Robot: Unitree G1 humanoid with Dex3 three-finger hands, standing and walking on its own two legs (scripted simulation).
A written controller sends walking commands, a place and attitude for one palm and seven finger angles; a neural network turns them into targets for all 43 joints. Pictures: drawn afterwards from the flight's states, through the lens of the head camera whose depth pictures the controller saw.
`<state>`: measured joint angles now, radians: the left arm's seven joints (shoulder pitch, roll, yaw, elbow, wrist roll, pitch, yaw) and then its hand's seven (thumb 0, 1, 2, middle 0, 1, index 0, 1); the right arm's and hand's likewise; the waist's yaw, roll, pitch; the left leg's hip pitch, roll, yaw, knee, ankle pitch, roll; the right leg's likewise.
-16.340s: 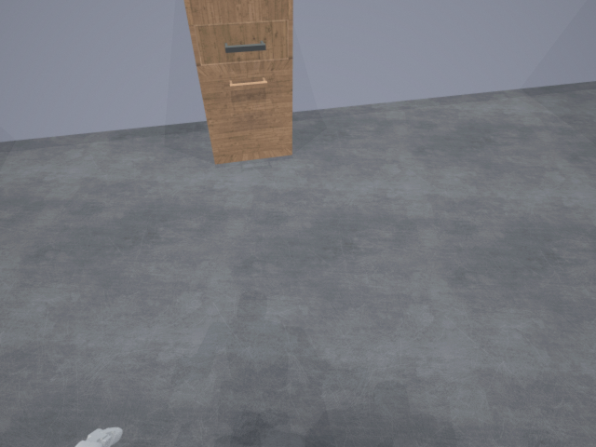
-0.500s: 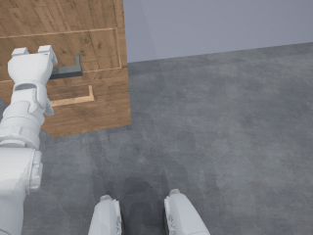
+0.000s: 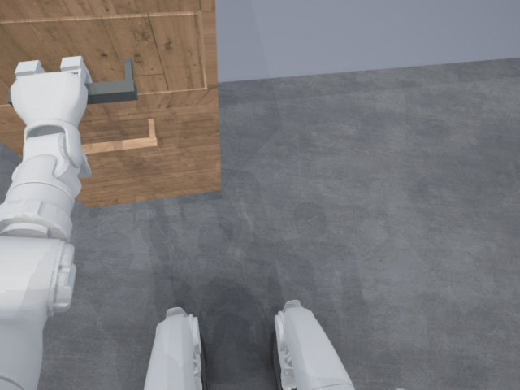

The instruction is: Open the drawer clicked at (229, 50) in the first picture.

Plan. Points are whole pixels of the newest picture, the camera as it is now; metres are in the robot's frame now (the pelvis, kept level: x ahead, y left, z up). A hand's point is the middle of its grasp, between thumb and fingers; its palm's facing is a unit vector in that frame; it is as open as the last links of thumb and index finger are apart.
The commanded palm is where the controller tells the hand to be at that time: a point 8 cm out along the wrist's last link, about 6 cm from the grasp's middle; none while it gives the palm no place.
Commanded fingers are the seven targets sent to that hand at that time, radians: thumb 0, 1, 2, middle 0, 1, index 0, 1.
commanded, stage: lower the fingers behind the handle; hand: left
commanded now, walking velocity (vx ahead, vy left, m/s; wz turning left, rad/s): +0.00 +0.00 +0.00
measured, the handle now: (76, 82) +0.58 +0.24 +0.00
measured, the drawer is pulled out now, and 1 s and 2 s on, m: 0.00 0.00 0.06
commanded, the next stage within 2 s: close the thumb around the handle in 0.22 s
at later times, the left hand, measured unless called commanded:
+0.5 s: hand (72, 121) +0.53 +0.25 -0.02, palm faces -0.04 +0.00 -1.00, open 13.0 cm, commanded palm +0.52 +0.23 +0.02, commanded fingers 0.00 0.06 0.54 -0.34 -1.26 -0.34 -1.26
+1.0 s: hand (70, 120) +0.53 +0.25 -0.02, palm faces -0.02 -0.01 -1.00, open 5.3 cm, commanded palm +0.52 +0.22 +0.02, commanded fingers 0.00 0.90 0.90 -0.40 -1.35 -0.40 -1.35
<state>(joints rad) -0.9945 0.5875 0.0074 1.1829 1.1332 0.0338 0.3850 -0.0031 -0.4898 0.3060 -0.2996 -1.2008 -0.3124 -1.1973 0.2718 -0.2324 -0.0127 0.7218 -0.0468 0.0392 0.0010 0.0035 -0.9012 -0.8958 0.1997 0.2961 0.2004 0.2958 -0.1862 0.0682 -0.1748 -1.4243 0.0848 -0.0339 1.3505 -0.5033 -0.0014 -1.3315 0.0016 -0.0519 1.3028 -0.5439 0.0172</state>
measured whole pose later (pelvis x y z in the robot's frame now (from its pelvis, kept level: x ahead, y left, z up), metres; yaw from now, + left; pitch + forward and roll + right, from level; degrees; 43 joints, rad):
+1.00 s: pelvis +0.00 +0.00 +0.00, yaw -1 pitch +33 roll -5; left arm -0.94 0.60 0.05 1.12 1.14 -0.04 0.43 0.00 0.76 0.85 -0.37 -1.34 -0.41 -1.33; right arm 0.30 -0.24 -0.02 0.72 -0.05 0.05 0.01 0.00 -0.90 -0.90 0.20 0.30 0.20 0.30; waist -0.18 0.07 -0.17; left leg -1.44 0.09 -0.02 1.37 -0.52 0.00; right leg -1.35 0.01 -0.04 1.32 -0.55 0.02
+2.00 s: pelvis +0.05 +0.01 +0.04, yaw -1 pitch +29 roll -3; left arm -0.50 0.40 0.02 0.83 1.12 -0.03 0.53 0.01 0.77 0.80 -0.30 -1.35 -0.39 -1.35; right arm 0.24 -0.23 -0.07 0.70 -0.06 0.09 0.02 0.00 -0.90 -0.90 0.20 0.30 0.20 0.30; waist -0.08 0.04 -0.20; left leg -1.15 0.08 0.02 1.19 -0.55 0.01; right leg -1.08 0.00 0.00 1.15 -0.56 0.03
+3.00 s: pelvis +0.03 -0.01 +0.05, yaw +0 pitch +23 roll -1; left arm -0.14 0.31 -0.04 0.60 1.13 0.04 0.60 0.01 0.74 0.77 -0.29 -1.34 -0.38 -1.34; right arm 0.18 -0.22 -0.07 0.69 -0.06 0.07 0.01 0.01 -0.90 -0.90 0.20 0.30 0.20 0.30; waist -0.04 0.04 -0.22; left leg -1.06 0.08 0.02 1.17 -0.51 -0.02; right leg -1.00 0.00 0.00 1.15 -0.55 0.01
